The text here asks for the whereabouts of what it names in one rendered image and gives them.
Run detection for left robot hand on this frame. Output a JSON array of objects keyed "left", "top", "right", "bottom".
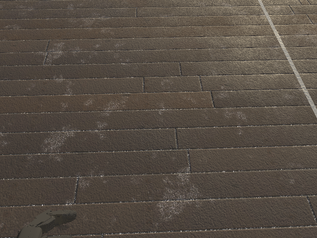
[{"left": 17, "top": 209, "right": 77, "bottom": 238}]

